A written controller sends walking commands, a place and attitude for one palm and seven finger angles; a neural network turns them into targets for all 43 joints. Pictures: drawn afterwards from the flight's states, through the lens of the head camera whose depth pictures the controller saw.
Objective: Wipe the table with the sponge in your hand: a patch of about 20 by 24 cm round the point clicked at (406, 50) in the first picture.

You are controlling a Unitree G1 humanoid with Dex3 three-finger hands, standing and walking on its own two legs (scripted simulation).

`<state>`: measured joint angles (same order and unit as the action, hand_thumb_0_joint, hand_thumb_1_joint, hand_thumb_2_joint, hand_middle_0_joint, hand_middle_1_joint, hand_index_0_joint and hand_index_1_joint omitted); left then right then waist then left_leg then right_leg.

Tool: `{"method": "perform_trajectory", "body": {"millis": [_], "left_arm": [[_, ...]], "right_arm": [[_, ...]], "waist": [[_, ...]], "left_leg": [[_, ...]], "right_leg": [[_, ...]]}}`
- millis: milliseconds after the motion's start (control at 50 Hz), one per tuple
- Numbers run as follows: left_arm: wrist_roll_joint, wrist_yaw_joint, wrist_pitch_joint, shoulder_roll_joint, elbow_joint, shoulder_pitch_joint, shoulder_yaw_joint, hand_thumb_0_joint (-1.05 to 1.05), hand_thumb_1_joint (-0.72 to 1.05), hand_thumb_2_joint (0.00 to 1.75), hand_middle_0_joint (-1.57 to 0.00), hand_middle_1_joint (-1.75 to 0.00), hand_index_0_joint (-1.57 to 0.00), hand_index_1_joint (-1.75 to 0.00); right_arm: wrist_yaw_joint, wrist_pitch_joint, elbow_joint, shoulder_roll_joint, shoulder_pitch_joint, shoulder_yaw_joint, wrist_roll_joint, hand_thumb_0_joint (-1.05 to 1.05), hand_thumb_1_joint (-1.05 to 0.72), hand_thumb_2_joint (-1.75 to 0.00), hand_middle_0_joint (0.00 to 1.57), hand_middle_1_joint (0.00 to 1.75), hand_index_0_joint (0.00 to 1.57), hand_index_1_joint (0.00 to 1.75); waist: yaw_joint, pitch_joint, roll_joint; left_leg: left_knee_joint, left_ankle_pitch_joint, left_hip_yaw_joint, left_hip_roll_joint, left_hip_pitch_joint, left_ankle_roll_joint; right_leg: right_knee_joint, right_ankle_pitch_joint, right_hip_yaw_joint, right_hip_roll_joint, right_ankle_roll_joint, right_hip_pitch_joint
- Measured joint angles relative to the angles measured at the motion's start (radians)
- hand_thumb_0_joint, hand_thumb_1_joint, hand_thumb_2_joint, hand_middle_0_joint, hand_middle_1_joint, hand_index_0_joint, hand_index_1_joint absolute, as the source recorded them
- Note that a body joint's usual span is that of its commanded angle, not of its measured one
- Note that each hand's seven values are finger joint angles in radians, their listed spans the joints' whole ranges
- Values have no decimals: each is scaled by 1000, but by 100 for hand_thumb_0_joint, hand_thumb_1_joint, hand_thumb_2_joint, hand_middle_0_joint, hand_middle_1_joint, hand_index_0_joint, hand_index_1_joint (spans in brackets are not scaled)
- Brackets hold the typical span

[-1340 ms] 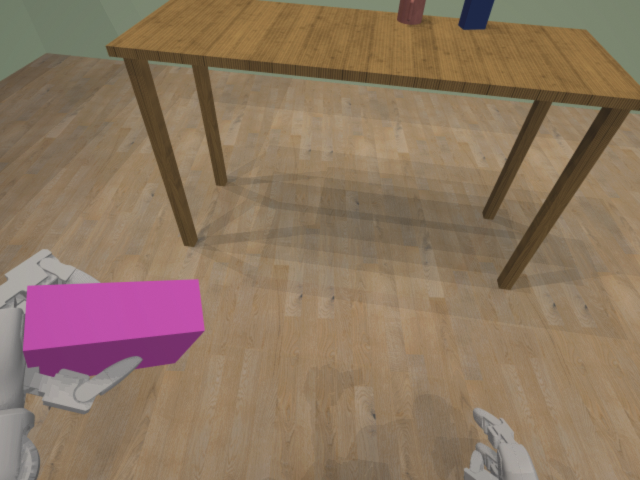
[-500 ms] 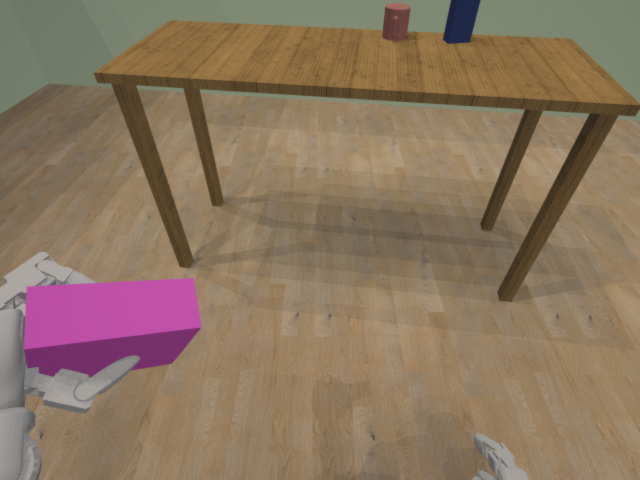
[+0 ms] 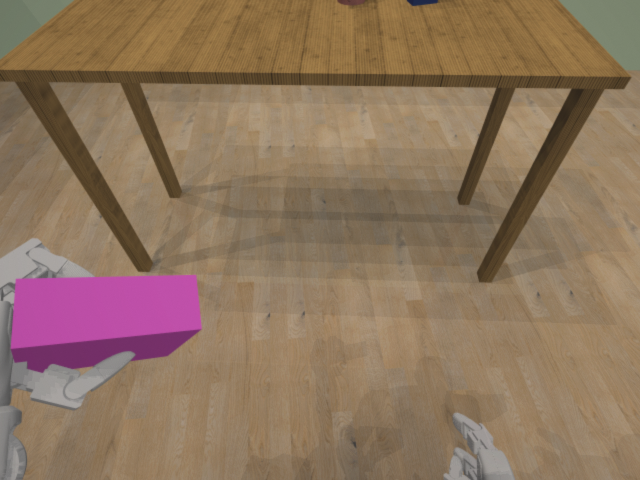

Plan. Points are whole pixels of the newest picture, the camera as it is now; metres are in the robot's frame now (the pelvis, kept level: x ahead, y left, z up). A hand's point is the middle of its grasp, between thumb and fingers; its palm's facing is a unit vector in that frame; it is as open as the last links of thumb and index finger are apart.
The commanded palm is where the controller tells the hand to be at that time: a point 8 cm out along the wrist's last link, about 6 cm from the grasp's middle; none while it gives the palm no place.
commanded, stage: walk to a spot facing it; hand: left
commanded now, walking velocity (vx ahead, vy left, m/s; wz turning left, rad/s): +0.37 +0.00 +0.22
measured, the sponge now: (134, 323) +0.23 +0.19 +0.14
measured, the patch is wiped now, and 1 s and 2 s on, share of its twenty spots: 0.00 0.00 0.00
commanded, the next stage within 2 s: turn to face it in 0.46 s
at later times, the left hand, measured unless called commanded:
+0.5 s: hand (131, 206) +0.36 +0.23 +0.18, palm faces +0.51 -0.74 -0.43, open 9.6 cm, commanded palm +0.29 +0.27 +0.18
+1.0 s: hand (222, 159) +0.44 +0.15 +0.18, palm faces +0.48 -0.78 -0.39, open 9.6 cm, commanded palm +0.37 +0.19 +0.18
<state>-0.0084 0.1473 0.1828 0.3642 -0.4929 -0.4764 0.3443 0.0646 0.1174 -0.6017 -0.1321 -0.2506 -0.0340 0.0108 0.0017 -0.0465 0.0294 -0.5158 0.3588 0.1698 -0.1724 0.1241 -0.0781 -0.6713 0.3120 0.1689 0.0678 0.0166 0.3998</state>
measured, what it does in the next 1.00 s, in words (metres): walks ahead: right foot, then left foot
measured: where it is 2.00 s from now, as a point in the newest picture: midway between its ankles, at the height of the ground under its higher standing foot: outside the picture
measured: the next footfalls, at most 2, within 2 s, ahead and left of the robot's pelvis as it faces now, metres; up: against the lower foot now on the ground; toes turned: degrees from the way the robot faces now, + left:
right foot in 0.02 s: +0.11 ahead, -0.11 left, +0.00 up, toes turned -10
left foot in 0.46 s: +0.28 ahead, +0.12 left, +0.00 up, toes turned +16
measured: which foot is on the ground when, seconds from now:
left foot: down 0.00-0.02, up 0.04-0.44, down 0.46-0.76, up 0.78-1.00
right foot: up 0.00-0.00, down 0.02-0.44, up 0.46-0.72, down 0.74-1.00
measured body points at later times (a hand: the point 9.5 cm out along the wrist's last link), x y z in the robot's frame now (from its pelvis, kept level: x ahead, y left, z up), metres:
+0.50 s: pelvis +0.16 -0.03 -0.02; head +0.19 -0.02 +0.43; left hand +0.32 +0.27 +0.20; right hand +0.36 -0.26 -0.10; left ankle +0.24 +0.11 -0.73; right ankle +0.09 -0.12 -0.69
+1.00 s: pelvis +0.24 -0.10 +0.00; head +0.26 -0.11 +0.45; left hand +0.41 +0.19 +0.20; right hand +0.46 -0.32 -0.07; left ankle +0.22 +0.02 -0.71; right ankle +0.27 -0.19 -0.73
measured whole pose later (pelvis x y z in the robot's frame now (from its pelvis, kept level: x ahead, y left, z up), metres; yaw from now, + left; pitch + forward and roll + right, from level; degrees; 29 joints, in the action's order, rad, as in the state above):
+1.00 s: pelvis +0.24 -0.10 +0.00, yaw +5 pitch +0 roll +2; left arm 0.01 0.14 0.19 0.32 -0.47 -0.40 0.33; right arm 0.06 0.06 -0.57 -0.23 -0.12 0.00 0.01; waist -0.01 -0.04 -0.02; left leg -0.73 0.42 0.10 -0.02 0.33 -0.05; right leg -0.58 0.26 0.02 0.01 -0.05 0.32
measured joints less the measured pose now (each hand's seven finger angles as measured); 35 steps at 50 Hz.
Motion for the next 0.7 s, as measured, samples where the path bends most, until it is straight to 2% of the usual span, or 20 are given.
{"method": "perform_trajectory", "body": {"millis": [20, 40, 80, 140, 180, 240, 340, 400, 440, 460, 480, 520, 560, 620, 660, 700], "left_arm": [[1, -1, 1, 18, -8, 5, 8, 0, -44, 98, -81, -132, -80, -133], [-2, -3, 2, 28, -10, 22, 11, 0, -44, 98, -81, -132, -80, -133], [1, -10, 5, 18, -2, 63, 8, 0, -44, 98, -81, -133, -80, -133], [10, -17, 16, -2, -12, 41, 16, 0, -44, 98, -81, -133, -80, -133], [9, -18, 30, -2, -31, -5, 26, 0, -44, 98, -81, -133, -80, -133], [8, -17, 48, 15, -56, -57, 40, 0, -44, 98, -81, -133, -80, -133], [9, 4, 53, 37, -87, -70, 56, 0, -44, 98, -81, -133, -80, -133], [6, 21, 47, 30, -102, -50, 54, 0, -44, 98, -81, -133, -80, -133], [6, 31, 46, 22, -112, -37, 54, 0, -44, 98, -81, -133, -80, -133], [8, 34, 48, 15, -118, -33, 56, 0, -44, 98, -81, -133, -80, -133], [11, 35, 51, 24, -109, -4, 60, 0, -44, 98, -81, -133, -80, -133], [10, 17, 49, 49, -57, 84, 54, 0, -44, 98, -81, -133, -80, -133], [5, -3, 32, 58, -34, 127, 54, 0, -44, 98, -81, -133, -80, -133], [16, -14, 34, 64, -84, 79, 76, 0, -44, 98, -81, -133, -80, -133], [30, -13, 52, 59, -124, 12, 89, 0, -44, 98, -81, -133, -80, -133], [35, -11, 65, 50, -136, -35, 91, 0, -44, 98, -81, -133, -80, -133]], "right_arm": [[0, -3, 4, 1, -4, 1, -2, 1, -90, -89, 20, 30, 21, 30], [-1, -9, 0, -3, 3, 5, -5, 1, -90, -89, 20, 30, 21, 30], [-7, -32, -34, -27, 41, 19, -7, 1, -90, -89, 20, 30, 21, 30], [-18, -67, -63, -67, 82, 39, -7, 2, -91, -89, 20, 30, 21, 30], [-16, -82, -58, -87, 89, 54, -8, 2, -91, -89, 20, 30, 21, 30], [-11, -95, -34, -104, 75, 74, -6, 2, -91, -89, 20, 30, 20, 30], [-5, -90, 8, -116, 30, 91, -5, 2, -91, -89, 20, 30, 20, 30], [-1, -80, 23, -112, 15, 92, -5, 2, -91, -89, 20, 30, 20, 30], [4, -72, 40, -111, 16, 88, -4, 2, -91, -89, 20, 30, 20, 30], [5, -65, 55, -120, 20, 87, -3, 2, -91, -89, 20, 30, 20, 30], [6, -56, 51, -106, 41, 92, -5, 2, -91, -89, 20, 30, 20, 30], [-5, -48, 31, -61, 82, 87, -16, 1, -91, -89, 19, 30, 20, 30], [-17, -48, 22, -27, 107, 66, -21, 1, -91, -89, 19, 30, 20, 30], [-30, -37, 27, 14, 109, 39, -23, 1, -91, -89, 20, 30, 20, 30], [-35, -22, 29, 29, 90, 23, -23, 1, -91, -89, 20, 30, 20, 30], [-32, -10, 26, 33, 65, 10, -23, 1, -91, -89, 20, 30, 21, 30]], "waist": [[4, -6, 1], [8, -17, 6], [9, -47, 11], [25, -68, 6], [39, -71, 3], [45, -68, -15], [22, -69, -62], [2, -63, -93], [-5, -51, -106], [-10, -40, -80], [1, -46, -79], [18, -67, -101], [36, -64, -93], [38, -54, -62], [16, -40, -39], [-18, -25, -15]], "left_leg": [[-58, 36, -11, -10, 16, 9], [-158, 68, -26, -25, 56, 34], [-441, 124, -104, 2, 173, 62], [-736, 83, -146, 60, 334, 59], [-790, 37, -137, 70, 418, 49], [-671, -33, -98, 63, 481, 45], [-312, -81, -9, 67, 439, 62], [-174, -101, 36, 94, 372, 74], [-71, -147, 61, 124, 293, 90], [-28, -220, 32, 119, 255, 125], [-75, -253, 15, 118, 269, 136], [-163, -179, -14, 133, 285, 120], [-181, -137, -55, 132, 296, 102], [-157, -141, -105, 111, 297, 79], [-136, -143, -125, 91, 288, 60], [-128, -134, -138, 69, 274, 41]], "right_leg": [[60, -26, 10, -6, -11, -30], [49, -79, 21, -9, -38, -30], [-28, -29, 32, -6, -79, -20], [-11, 18, 32, -4, -88, -59], [38, 12, 41, -7, -84, -99], [111, 8, 56, -5, -87, -160], [155, 45, 78, 16, -73, -246], [113, 103, 84, 40, -58, -274], [-9, 167, 79, 68, -43, -252], [-127, 186, 71, 63, -32, -209], [-270, 219, 34, 61, -15, -160], [-490, 256, -63, 37, 11, -65], [-587, 249, -109, 15, 27, 26], [-478, 193, -123, 19, 30, 88], [-331, 154, -112, 23, 30, 75], [-186, 113, -94, 15, 35, 27]]}}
